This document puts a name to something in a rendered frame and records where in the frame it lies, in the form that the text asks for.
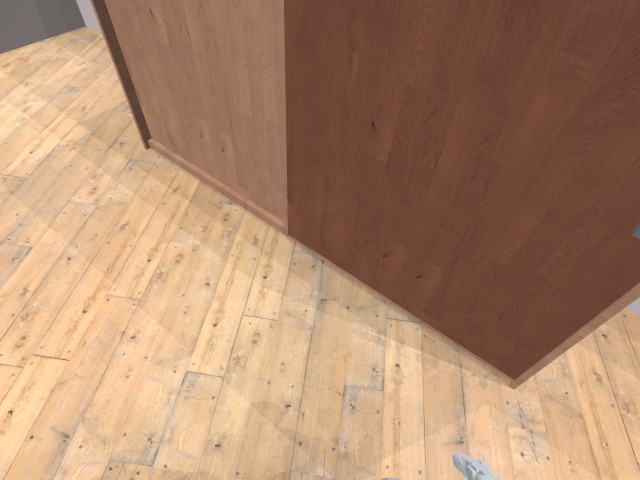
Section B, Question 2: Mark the robot right hand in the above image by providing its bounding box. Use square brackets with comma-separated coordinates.
[453, 453, 502, 480]

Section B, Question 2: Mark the wardrobe door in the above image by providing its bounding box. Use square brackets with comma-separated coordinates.
[104, 0, 288, 224]
[284, 0, 640, 380]

